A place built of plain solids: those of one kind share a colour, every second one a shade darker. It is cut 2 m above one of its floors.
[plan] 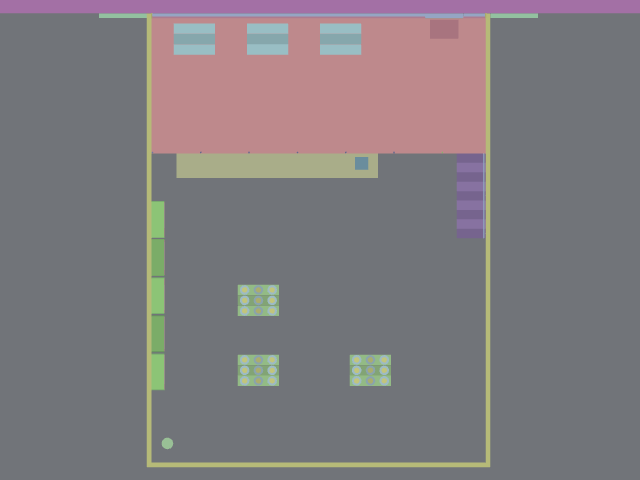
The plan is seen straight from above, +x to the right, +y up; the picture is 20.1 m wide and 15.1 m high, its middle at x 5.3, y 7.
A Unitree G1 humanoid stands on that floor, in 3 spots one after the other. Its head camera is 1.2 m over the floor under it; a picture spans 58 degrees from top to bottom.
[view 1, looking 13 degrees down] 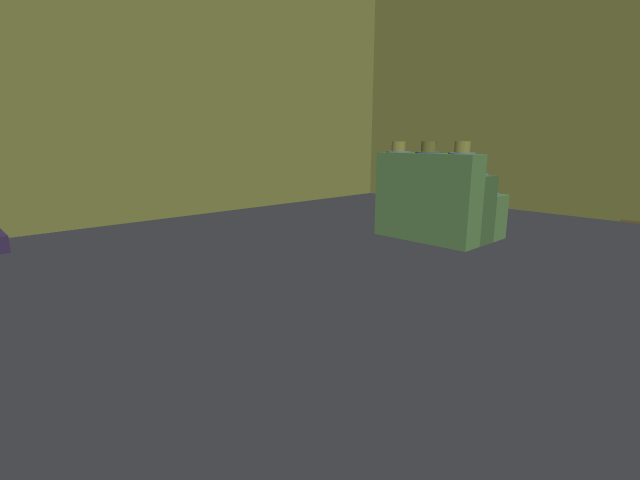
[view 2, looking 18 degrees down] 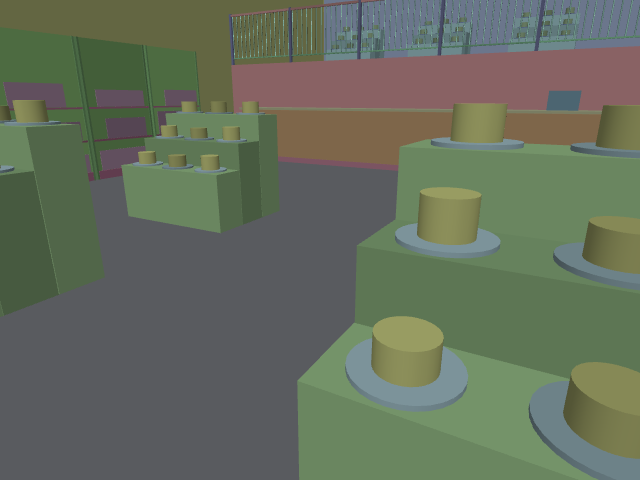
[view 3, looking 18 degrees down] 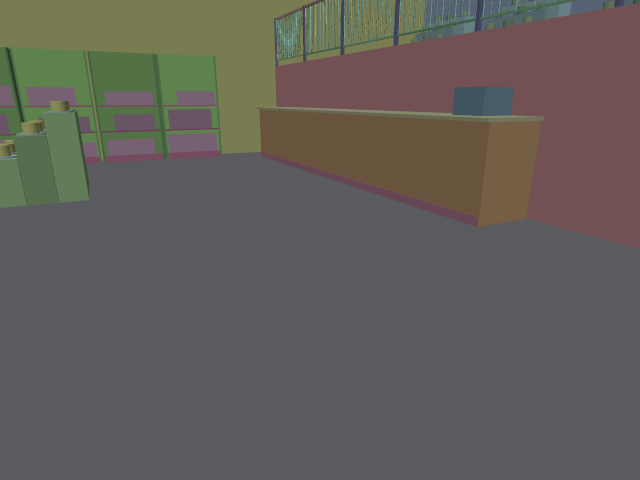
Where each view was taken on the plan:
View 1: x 3.96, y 7.71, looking -43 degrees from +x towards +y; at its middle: ground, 5.33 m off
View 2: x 6.72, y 1.65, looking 119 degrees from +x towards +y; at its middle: ground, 3.88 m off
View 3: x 10.06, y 5.76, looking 153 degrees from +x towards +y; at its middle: ground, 3.88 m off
